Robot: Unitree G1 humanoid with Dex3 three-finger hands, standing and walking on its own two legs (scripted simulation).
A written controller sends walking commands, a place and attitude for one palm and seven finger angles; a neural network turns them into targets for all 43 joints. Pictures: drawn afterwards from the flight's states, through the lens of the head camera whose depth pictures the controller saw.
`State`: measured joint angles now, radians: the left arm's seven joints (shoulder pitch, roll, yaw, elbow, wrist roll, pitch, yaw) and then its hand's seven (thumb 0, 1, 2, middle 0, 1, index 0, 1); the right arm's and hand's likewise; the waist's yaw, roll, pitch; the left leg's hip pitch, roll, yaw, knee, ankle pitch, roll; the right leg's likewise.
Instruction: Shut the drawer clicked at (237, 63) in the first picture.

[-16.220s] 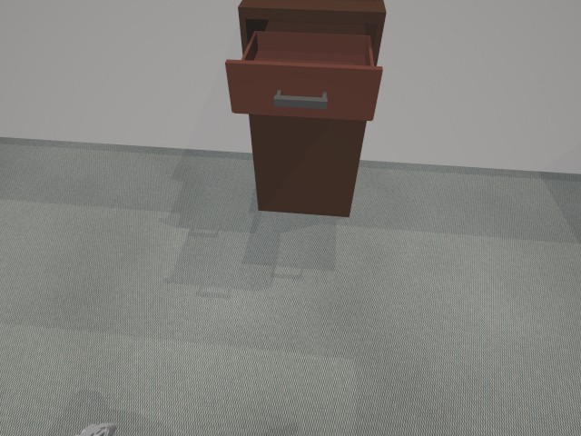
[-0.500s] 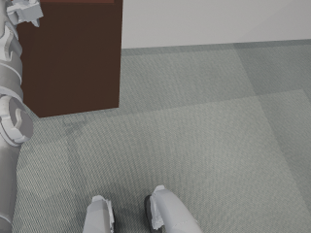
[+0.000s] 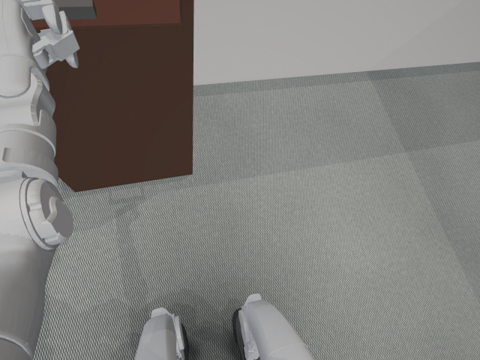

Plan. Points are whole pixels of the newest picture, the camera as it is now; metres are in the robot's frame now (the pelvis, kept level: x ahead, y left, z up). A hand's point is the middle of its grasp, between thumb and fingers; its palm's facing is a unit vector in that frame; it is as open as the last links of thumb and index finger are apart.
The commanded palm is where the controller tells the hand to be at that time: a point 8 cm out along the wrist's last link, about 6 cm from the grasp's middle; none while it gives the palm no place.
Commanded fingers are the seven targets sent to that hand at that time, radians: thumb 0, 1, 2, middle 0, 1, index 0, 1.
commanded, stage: pull the fist back off the drawer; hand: left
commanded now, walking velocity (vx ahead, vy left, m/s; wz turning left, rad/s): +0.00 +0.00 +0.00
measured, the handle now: out of the picture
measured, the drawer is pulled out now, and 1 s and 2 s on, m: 0.00 0.00 0.00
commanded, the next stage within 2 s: draw the hand back to the body in 0.12 s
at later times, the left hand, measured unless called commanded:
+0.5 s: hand (39, 69) +0.50 +0.18 +0.13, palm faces +0.09 -1.00 -0.02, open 3.3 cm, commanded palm +0.45 +0.22 +0.14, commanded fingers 0.00 0.90 0.90 -1.40 -1.60 -1.40 -1.60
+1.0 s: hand out of the picture +0.33 +0.21 +0.19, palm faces +0.27 -0.93 -0.23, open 3.3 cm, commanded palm +0.28 +0.25 +0.21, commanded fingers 0.00 0.90 0.90 -1.40 -1.60 -1.40 -1.60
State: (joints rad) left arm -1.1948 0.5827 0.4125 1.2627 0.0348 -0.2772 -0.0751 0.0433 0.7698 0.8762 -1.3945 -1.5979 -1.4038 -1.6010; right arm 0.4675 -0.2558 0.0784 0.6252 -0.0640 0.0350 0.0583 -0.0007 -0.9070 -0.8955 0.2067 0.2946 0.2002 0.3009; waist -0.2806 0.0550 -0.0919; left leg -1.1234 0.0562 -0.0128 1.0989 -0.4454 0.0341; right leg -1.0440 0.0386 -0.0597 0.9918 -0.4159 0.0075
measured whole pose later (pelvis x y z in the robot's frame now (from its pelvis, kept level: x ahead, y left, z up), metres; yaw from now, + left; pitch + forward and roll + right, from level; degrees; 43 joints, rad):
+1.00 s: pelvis +0.04 -0.01 +0.08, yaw +3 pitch +0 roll +0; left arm -0.01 0.30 0.14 0.08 -0.08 -0.06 0.06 0.02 0.90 0.90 -1.40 -1.60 -1.41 -1.60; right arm 0.16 -0.23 0.06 0.57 0.04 0.02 -0.07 0.01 -0.91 -0.90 0.20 0.29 0.20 0.30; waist 0.02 0.04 -0.02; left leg -0.23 0.00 0.02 0.52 -0.29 0.01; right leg -0.20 0.00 -0.02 0.50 -0.30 0.00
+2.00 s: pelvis +0.03 +0.00 +0.09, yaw +2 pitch +1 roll -1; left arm 0.60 0.37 0.33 -0.48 -0.05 -0.17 0.09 0.02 0.89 0.90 -1.40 -1.60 -1.41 -1.60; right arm 0.17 -0.24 -0.01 0.56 0.00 0.02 -0.07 0.01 -0.91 -0.90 0.21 0.29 0.20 0.30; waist 0.00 0.06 0.02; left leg -0.21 0.00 0.03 0.41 -0.22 0.03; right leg -0.17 0.00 -0.01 0.36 -0.20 0.02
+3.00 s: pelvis -0.11 -0.01 +0.07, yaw +3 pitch +2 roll -4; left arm 0.62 0.41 0.37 -0.62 -0.04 -0.32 0.11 0.02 0.89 0.90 -1.40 -1.60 -1.41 -1.60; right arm 0.16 -0.20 -0.01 0.62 0.00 -0.09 -0.06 0.01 -0.90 -0.90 0.21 0.29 0.20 0.30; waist 0.00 0.02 0.03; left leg -0.50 0.05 0.00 0.46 0.00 0.03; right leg -0.20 0.10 0.05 0.48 -0.31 -0.01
